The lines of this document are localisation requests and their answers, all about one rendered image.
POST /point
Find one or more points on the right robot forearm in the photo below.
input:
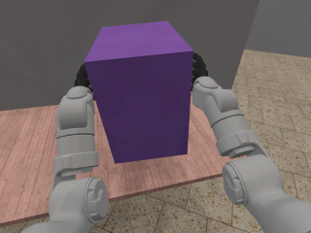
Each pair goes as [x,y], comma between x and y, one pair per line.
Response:
[231,129]

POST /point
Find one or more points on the carton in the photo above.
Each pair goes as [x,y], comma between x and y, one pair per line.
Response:
[140,75]

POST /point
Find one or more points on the table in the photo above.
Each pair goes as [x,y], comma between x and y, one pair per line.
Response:
[28,146]

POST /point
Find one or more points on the robot left hand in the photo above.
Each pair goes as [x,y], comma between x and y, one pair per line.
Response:
[82,79]

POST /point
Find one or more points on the left robot upper arm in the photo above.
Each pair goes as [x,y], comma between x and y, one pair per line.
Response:
[75,207]

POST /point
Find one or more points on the right robot upper arm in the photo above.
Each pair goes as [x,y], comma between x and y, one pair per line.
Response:
[255,183]

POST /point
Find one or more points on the left robot forearm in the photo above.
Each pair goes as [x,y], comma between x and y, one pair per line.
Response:
[75,144]

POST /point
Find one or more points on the robot right hand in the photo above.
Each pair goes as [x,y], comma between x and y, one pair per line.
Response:
[199,68]

